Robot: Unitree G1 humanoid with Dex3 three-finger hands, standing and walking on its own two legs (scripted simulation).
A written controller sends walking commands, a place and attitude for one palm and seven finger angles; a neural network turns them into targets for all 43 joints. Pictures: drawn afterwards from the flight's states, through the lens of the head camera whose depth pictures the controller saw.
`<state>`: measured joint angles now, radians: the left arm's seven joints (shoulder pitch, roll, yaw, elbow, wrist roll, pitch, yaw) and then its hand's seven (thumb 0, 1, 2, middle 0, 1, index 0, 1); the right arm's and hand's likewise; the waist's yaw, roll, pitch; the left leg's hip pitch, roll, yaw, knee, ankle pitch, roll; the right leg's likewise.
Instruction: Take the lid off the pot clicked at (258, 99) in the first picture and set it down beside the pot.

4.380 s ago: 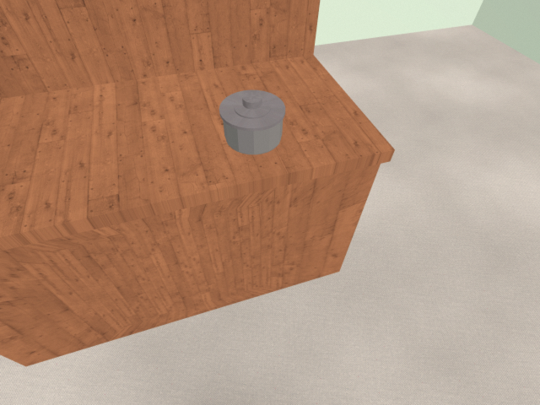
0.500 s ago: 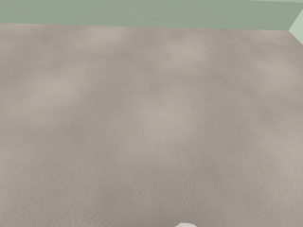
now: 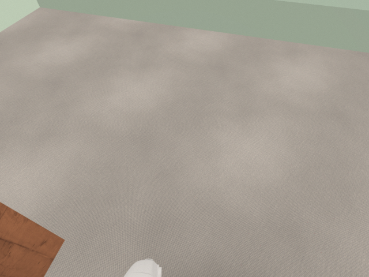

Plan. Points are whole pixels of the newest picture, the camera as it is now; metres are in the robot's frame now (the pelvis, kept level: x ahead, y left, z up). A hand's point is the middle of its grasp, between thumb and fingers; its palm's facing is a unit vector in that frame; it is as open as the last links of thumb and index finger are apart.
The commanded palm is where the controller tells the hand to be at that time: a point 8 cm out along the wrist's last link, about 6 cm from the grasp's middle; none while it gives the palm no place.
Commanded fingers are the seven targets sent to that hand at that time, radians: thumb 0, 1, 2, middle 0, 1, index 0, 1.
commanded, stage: turn to face it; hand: left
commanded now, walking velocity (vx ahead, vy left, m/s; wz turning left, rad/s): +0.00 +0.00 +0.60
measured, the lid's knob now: out of the picture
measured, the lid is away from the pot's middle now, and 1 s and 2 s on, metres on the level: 0.00 0.00 0.00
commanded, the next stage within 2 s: none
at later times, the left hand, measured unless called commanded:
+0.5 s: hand out of the picture +0.04 +0.29 -0.16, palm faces +0.30 -0.91 -0.27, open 7.4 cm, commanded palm none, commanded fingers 0.00 0.90 0.90 -0.20 -0.30 -0.20 -0.30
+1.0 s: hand out of the picture -0.06 +0.20 -0.15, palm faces +0.57 -0.78 -0.27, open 7.4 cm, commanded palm none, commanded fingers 0.00 0.90 0.90 -0.20 -0.30 -0.20 -0.30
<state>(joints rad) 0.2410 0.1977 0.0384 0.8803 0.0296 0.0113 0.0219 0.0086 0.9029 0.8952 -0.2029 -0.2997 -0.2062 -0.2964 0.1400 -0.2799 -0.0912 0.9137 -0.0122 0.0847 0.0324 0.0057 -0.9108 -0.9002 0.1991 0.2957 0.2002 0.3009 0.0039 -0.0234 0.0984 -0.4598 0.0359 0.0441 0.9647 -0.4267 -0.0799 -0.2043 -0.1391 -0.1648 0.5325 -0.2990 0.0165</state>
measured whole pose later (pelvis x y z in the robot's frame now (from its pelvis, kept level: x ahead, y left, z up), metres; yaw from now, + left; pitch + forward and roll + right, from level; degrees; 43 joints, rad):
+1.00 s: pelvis +0.00 +0.00 +0.00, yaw +36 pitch -1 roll +2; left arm 0.25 0.20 0.03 0.87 0.02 0.01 0.02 0.01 0.90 0.90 -0.20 -0.30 -0.21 -0.30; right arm 0.17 -0.29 -0.09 0.94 -0.01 0.09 0.03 0.01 -0.91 -0.90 0.20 0.30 0.20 0.30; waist -0.01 -0.01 0.11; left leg -0.46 0.04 0.01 0.99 -0.42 -0.09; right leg -0.17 -0.12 -0.15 0.51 -0.31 0.01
